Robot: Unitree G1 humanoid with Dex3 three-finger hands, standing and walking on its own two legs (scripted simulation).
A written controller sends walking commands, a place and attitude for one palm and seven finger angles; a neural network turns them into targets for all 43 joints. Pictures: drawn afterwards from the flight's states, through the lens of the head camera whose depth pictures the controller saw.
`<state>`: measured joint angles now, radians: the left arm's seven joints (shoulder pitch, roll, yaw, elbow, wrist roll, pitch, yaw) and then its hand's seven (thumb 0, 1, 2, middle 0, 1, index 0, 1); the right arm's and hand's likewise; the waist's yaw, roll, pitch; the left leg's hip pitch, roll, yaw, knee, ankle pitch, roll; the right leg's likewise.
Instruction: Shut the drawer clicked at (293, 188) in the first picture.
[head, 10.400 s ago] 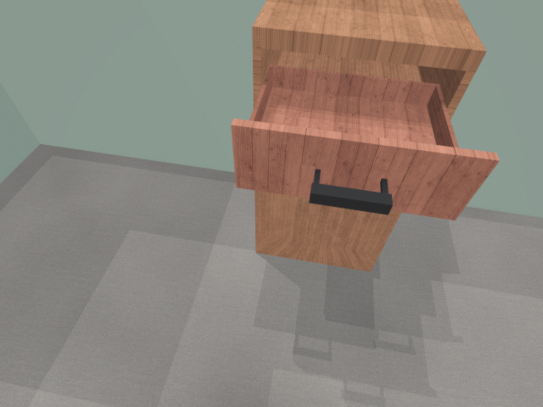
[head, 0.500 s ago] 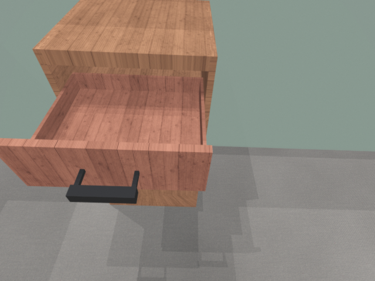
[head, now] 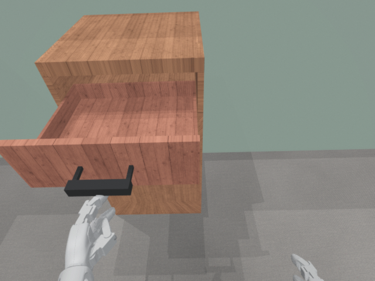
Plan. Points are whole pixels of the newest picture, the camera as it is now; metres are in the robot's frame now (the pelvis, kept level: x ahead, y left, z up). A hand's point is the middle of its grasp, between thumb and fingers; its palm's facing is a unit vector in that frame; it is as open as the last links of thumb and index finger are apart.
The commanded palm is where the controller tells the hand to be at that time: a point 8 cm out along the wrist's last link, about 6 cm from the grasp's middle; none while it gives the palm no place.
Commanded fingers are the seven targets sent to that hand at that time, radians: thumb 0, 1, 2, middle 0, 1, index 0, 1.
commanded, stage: raise the hand and make a fist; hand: left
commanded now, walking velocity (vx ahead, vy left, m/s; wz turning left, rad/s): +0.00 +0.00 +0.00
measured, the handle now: (102, 178) +0.34 +0.20 +0.06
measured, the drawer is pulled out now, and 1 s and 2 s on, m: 0.29 0.29 0.29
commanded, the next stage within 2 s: bring the fist close to the handle in 1.64 s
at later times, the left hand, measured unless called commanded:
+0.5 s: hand (116, 244) +0.20 +0.14 +0.04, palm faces -0.04 -1.00 -0.04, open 4.2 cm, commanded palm +0.14 +0.22 +0.06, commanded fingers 0.00 0.90 0.90 -0.98 -1.14 -0.98 -1.14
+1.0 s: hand (78, 250) +0.16 +0.17 +0.12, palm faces +0.04 -1.00 -0.07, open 3.1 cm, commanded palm +0.11 +0.22 +0.13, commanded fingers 0.00 0.90 0.90 -1.40 -1.60 -1.40 -1.60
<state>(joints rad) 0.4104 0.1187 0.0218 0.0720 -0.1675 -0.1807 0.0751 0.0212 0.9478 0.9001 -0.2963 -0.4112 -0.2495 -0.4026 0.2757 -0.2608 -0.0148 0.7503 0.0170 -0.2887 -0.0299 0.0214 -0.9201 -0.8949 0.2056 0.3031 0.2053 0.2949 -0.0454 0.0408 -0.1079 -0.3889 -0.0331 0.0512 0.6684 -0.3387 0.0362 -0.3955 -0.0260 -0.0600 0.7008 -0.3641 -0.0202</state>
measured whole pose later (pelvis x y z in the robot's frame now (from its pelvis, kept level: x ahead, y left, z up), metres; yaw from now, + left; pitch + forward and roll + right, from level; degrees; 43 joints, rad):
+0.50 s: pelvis -0.01 -0.04 -0.02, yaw +1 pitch +7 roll +0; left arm 0.43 0.24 0.15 -0.07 -0.30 -0.21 -0.29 0.01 0.90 0.90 -0.79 -0.94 -0.78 -0.94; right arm 0.25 -0.20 0.05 0.57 0.05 -0.21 -0.07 0.02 -0.90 -0.89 0.21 0.30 0.21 0.30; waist -0.01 0.04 -0.10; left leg -0.58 0.02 0.00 0.87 -0.42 -0.02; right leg -0.56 0.03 -0.11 0.87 -0.44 -0.07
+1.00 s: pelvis +0.00 +0.01 -0.01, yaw +1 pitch +2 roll -2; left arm 0.65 0.20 0.08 -0.48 -0.24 -0.20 -0.19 0.02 0.90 0.90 -1.28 -1.48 -1.28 -1.48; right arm 0.20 -0.20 0.05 0.54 0.05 -0.32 -0.03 0.02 -0.91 -0.90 0.20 0.30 0.21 0.30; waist 0.05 0.05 -0.11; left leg -0.42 -0.01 0.02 0.80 -0.41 0.04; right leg -0.38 -0.01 -0.09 0.75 -0.40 -0.01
